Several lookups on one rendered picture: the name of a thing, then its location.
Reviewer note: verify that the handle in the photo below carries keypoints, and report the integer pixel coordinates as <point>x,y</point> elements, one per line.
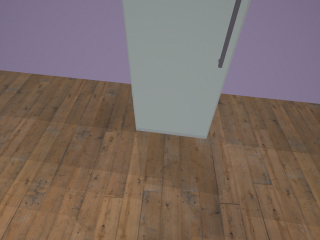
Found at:
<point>229,32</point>

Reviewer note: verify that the fridge door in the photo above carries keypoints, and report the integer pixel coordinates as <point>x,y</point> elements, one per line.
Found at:
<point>174,50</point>

